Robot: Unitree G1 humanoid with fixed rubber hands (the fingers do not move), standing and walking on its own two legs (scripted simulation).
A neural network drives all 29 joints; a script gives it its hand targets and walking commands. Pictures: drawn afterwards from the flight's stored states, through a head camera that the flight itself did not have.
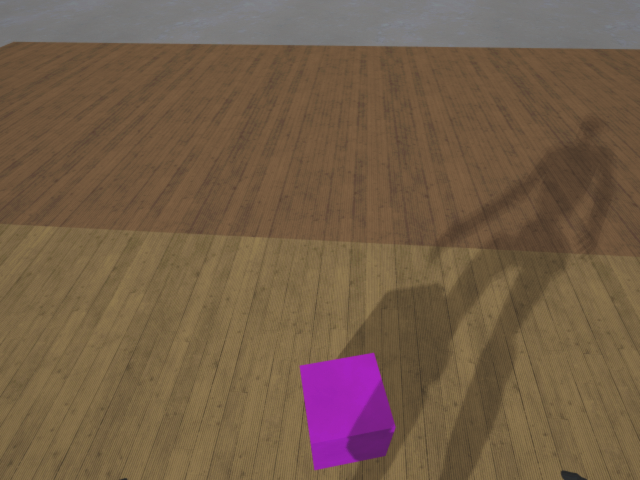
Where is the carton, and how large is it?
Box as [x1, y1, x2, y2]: [300, 353, 395, 469]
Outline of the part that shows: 373,353 300,366 314,469 385,455 395,427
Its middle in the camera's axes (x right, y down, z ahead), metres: +0.06 +0.49 +1.09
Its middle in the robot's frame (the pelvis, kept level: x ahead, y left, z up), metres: +0.45 -0.02 -0.66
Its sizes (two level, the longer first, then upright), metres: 0.210 0.200 0.250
